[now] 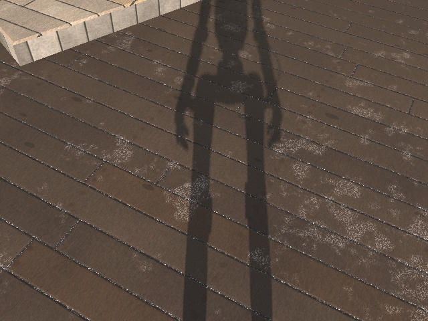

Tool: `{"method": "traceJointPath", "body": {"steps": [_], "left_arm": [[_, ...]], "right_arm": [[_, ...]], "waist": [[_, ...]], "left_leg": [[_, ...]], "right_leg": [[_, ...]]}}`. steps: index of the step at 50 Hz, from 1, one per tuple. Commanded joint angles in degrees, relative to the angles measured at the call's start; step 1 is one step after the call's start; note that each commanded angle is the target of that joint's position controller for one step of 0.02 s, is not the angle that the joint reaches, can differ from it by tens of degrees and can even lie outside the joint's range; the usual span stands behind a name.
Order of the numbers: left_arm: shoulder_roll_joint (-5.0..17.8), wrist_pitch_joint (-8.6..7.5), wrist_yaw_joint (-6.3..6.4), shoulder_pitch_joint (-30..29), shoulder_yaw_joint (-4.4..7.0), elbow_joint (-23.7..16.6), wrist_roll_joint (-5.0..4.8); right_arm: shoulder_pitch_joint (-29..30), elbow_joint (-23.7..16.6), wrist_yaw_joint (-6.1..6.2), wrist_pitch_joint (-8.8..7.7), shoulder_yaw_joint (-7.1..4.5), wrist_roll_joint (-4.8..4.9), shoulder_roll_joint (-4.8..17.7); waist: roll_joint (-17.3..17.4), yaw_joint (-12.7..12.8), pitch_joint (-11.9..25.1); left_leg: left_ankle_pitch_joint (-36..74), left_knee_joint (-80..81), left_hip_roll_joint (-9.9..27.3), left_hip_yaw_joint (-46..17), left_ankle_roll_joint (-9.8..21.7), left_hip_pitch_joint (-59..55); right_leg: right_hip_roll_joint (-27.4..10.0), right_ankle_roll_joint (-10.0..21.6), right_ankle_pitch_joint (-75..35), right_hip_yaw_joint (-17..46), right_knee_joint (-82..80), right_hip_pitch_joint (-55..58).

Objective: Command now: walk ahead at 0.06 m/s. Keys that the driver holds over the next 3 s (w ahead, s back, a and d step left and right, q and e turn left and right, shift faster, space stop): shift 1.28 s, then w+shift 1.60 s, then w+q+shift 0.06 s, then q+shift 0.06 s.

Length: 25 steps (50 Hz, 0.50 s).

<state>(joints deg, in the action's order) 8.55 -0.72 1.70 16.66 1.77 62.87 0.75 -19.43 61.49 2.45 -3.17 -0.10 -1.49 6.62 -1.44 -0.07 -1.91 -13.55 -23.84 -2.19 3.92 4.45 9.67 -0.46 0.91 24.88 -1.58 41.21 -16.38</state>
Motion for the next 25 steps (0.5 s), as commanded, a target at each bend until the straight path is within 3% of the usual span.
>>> {"method": "traceJointPath", "body": {"steps": [1,3,5,6,7,8,9,12,13,14,25], "left_arm": [[0.7,0.27,0.36,5.3,-0.39,0.4,-0.68],[0.4,0.57,0.76,5.0,-0.83,0.8,-0.92],[2.2,0.49,0.90,4.0,-0.95,0.7,-0.14],[3.5,0.25,0.76,3.3,-0.85,0.2,0.44],[4.5,0.47,0.67,1.5,-0.57,0.9,-0.15],[2.7,0.53,0.50,0.9,-0.84,0.9,-0.37],[1.7,0.38,0.51,1.0,-1.07,1.0,-0.35],[2.7,-0.21,1.17,2.2,-1.02,1.8,-0.54],[3.7,-0.30,1.23,1.8,-0.80,1.9,-0.53],[3.3,-0.33,1.24,1.6,-0.85,1.8,-0.57],[2.9,0.05,1.40,2.0,-1.12,3.1,-0.45]], "right_arm": [[-1.8,-0.9,0.61,-0.58,0.03,0.28,5.6],[-1.8,-0.3,0.63,-0.05,0.21,0.95,5.6],[-2.4,-0.1,0.37,0.45,-0.08,1.42,5.9],[-3.2,-0.1,0.24,0.62,-0.30,1.25,5.6],[-6.5,0.9,0.08,1.04,0.02,1.32,2.7],[-6.2,1.7,0.33,1.32,-0.01,0.88,3.1],[-5.4,1.8,0.44,1.39,-0.32,0.87,4.1],[-4.0,1.6,0.28,1.25,-0.59,1.03,4.8],[-4.6,1.8,0.24,1.20,-0.52,1.02,4.2],[-4.6,2.2,0.32,1.20,-0.48,1.01,4.0],[-3.6,3.4,0.70,1.92,-0.33,1.02,4.4]], "waist": [[6.9,1.8,1.5],[6.6,2.1,1.8],[4.9,1.6,1.1],[3.0,0.4,-0.5],[-2.8,-1.7,-3.6],[-3.5,-0.5,-4.6],[-2.0,0.0,-5.3],[-0.2,0.2,-1.7],[-0.6,-0.4,-1.5],[0.1,-0.3,-1.2],[2.1,-0.1,-1.5]], "left_leg": [[41.2,4.7,13.3,-9.0,4.9,-3.6],[36.7,3.2,12.0,-7.6,3.7,-2.3],[18.5,4.4,10.0,-8.1,0.7,2.8],[8.8,5.4,8.1,-7.7,0.0,5.6],[6.2,7.5,6.2,-7.0,-0.3,4.7],[7.1,6.9,6.2,-6.7,-0.5,2.0],[10.2,5.8,6.6,-7.1,-0.5,1.5],[16.8,4.8,7.5,-7.2,-0.6,-2.5],[17.4,5.1,7.5,-7.1,-0.7,-2.9],[18.2,5.0,7.6,-6.9,-0.7,-3.5],[18.2,5.5,7.8,-6.7,-0.9,-4.7]], "right_leg": [[-0.5,-0.5,-4.1,0.1,-5.1,1.7],[-0.3,-0.5,-12.7,-0.6,-13.2,6.3],[-3.6,-0.2,-24.1,2.9,-18.6,12.8],[-6.4,0.2,-28.1,5.7,-18.6,14.0],[-6.3,1.5,-27.8,5.6,-16.8,10.4],[-5.8,1.6,-25.4,5.7,-17.6,7.8],[-5.4,1.2,-25.7,5.4,-18.7,7.6],[-5.4,1.4,-29.9,5.2,-19.2,9.8],[-5.6,1.6,-31.0,5.2,-18.7,10.2],[-5.7,1.7,-31.3,5.1,-18.7,10.6],[-5.5,1.6,-29.3,4.6,-20.1,10.6]]}}
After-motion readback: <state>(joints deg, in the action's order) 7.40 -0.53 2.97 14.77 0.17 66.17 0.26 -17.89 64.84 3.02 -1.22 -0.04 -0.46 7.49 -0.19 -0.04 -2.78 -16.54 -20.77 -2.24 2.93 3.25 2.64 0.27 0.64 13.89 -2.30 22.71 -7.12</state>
